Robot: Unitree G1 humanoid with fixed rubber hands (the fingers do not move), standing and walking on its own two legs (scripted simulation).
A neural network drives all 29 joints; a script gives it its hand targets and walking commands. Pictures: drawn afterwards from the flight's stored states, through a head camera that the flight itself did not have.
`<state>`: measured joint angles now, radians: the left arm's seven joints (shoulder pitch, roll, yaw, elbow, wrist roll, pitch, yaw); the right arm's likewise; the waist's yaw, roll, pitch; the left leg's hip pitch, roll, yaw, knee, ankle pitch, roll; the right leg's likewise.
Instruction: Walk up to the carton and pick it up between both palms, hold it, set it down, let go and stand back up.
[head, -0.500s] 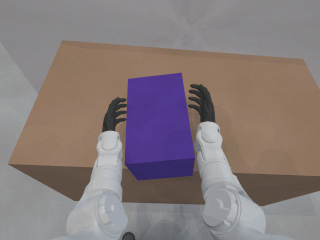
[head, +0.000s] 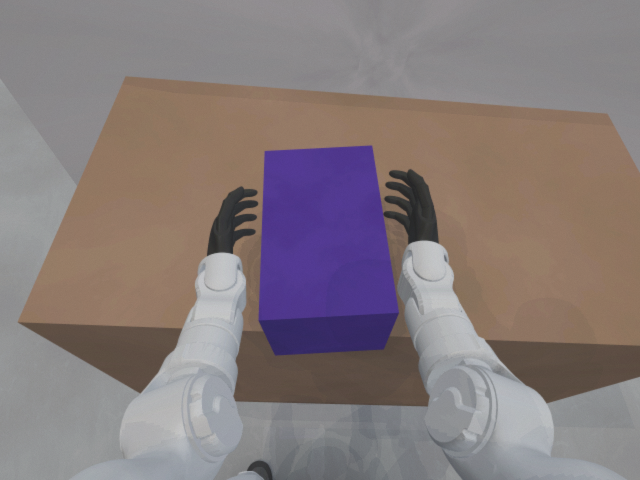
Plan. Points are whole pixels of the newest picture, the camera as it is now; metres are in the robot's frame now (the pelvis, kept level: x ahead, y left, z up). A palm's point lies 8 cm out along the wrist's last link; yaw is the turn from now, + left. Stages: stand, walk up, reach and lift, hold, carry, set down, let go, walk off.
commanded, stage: set down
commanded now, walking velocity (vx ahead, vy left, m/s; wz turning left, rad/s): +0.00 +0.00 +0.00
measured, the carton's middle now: (323, 249) +0.43 +0.04 -0.04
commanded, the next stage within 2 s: none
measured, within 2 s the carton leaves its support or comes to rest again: neither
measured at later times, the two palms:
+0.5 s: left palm (185, 230) +0.41 +0.23 +0.00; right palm (426, 227) +0.44 -0.10 +0.02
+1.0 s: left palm (161, 188) +0.41 +0.24 +0.09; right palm (472, 181) +0.45 -0.13 +0.11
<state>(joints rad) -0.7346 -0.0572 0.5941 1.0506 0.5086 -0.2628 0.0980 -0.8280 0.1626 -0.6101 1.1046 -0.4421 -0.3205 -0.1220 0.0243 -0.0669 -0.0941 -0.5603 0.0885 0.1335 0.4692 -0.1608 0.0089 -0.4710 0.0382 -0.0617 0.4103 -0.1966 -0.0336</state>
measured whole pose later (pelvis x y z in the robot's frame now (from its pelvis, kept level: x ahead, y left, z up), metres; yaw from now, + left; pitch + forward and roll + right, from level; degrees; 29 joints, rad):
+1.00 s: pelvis -0.01 -0.01 -0.02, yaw +2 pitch +20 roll -1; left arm -1.03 0.31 -0.04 1.43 -0.27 -0.24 0.02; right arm -1.04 -0.21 0.09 1.29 0.36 -0.16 -0.11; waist 0.02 -0.04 -0.28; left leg -0.77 0.06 0.05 0.59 -0.18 -0.01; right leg -0.69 0.03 -0.08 0.60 -0.26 -0.05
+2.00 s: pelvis -0.01 +0.00 +0.00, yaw +3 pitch +1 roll -1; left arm -0.31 0.18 0.07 0.87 -0.09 -0.29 0.02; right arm -0.35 -0.09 0.07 0.90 0.23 -0.29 -0.13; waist 0.04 -0.03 -0.08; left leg -0.31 0.04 0.04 0.47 -0.18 0.00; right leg -0.22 0.03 -0.06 0.44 -0.25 -0.03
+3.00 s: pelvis +0.03 +0.00 +0.01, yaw +2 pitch -5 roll +0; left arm 0.22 0.19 0.03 0.52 -0.04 -0.15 -0.03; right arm 0.18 -0.12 0.06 0.71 0.09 -0.39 -0.05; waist 0.04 -0.02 0.03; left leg -0.09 0.03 0.05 0.39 -0.21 -0.01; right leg 0.00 0.02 -0.03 0.35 -0.27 -0.03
